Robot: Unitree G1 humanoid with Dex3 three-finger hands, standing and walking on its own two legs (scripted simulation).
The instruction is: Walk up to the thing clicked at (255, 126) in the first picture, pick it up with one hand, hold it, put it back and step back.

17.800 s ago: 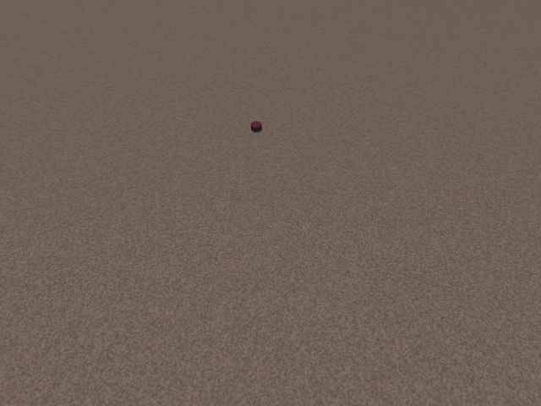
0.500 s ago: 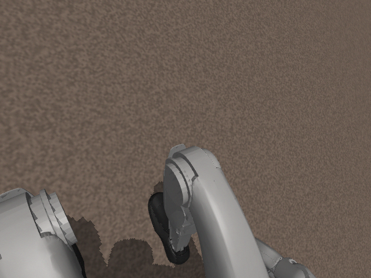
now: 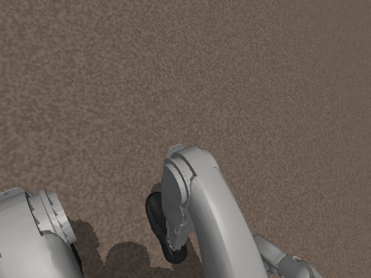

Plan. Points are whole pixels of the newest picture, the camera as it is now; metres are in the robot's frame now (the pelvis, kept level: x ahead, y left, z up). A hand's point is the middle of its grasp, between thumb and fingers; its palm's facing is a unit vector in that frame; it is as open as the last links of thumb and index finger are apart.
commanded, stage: close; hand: left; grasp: from above
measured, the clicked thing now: out of the picture +0.41 +0.35 -0.28
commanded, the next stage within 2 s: settle in 1.20 s
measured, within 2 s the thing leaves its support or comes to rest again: leaves its support in 1.62 s
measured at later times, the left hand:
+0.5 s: hand out of the picture +0.40 +0.35 -0.25, palm faces -0.43 -0.17 -0.89, open 11.0 cm
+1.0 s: hand out of the picture +0.39 +0.35 -0.25, palm faces -0.41 -0.16 -0.90, open 9.0 cm
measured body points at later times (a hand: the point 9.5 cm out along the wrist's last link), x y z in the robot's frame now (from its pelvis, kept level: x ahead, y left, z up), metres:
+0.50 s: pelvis +0.00 +0.00 +0.00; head +0.25 +0.15 +0.34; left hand +0.41 +0.35 -0.20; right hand +0.09 -0.24 -0.06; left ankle +0.07 +0.14 -0.26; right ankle +0.11 -0.12 -0.26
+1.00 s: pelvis +0.00 +0.00 +0.00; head +0.25 +0.15 +0.34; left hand +0.41 +0.35 -0.20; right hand +0.10 -0.24 -0.05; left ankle +0.07 +0.14 -0.26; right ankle +0.11 -0.12 -0.26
